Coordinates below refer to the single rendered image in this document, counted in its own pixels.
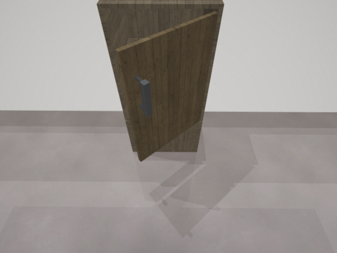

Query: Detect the handle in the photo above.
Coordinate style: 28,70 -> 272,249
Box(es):
134,75 -> 153,117

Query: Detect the cupboard door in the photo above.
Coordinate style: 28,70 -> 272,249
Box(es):
115,11 -> 218,162

